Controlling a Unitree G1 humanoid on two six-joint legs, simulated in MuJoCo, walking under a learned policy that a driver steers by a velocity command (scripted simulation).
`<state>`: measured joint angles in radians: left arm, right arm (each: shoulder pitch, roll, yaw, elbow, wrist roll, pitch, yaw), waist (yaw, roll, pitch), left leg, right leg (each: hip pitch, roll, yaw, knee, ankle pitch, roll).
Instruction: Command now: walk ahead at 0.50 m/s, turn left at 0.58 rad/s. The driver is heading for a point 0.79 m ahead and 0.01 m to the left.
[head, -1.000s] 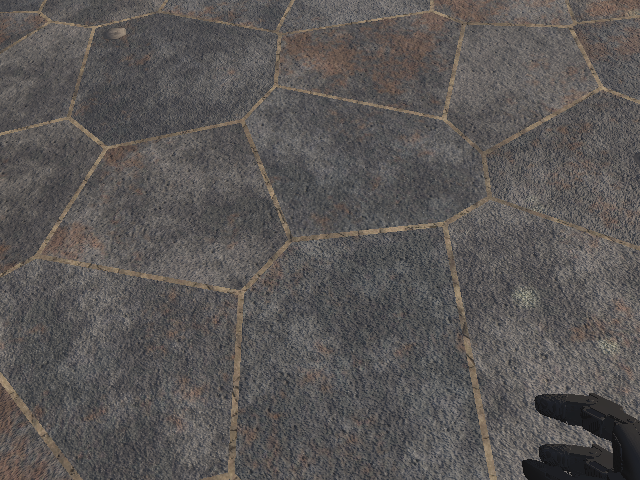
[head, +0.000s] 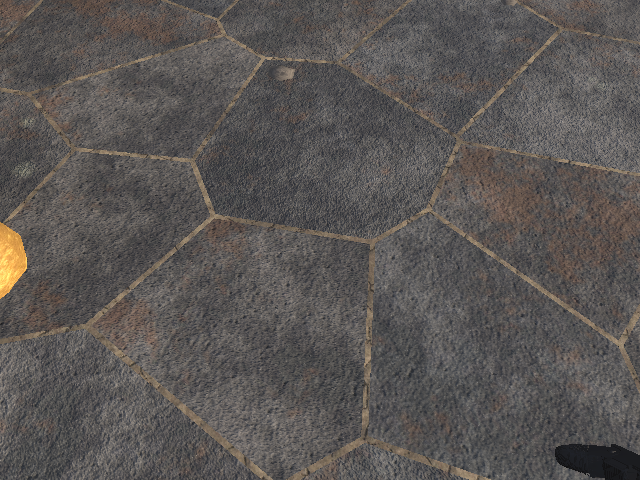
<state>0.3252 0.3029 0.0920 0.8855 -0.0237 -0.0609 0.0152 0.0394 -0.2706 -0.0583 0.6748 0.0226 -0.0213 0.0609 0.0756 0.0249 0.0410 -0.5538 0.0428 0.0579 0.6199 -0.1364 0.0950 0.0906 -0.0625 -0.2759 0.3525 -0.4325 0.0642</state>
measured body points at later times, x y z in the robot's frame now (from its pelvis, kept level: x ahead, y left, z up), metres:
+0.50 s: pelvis +0.30 +0.02 +0.01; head +0.32 +0.03 +0.46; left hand +0.48 +0.29 -0.07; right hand +0.38 -0.26 -0.10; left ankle +0.13 +0.09 -0.72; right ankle +0.46 -0.07 -0.71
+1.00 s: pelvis +0.57 +0.08 +0.01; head +0.60 +0.09 +0.46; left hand +0.49 +0.36 -0.11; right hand +0.85 -0.08 -0.06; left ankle +0.69 +0.24 -0.71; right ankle +0.46 -0.07 -0.72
